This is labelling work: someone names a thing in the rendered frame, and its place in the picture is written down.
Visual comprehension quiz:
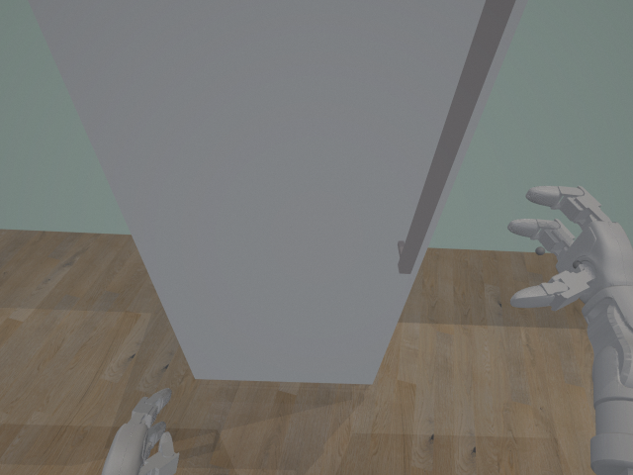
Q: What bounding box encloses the fridge door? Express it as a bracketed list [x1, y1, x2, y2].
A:
[28, 0, 528, 385]

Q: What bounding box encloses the robot right forearm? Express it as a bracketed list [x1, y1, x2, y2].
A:
[582, 285, 633, 475]

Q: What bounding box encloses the robot right hand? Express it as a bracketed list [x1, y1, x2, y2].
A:
[507, 186, 633, 311]

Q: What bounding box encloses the handle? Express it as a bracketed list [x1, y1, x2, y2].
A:
[398, 0, 515, 274]

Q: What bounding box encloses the robot left hand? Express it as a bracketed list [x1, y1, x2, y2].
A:
[101, 388, 179, 475]

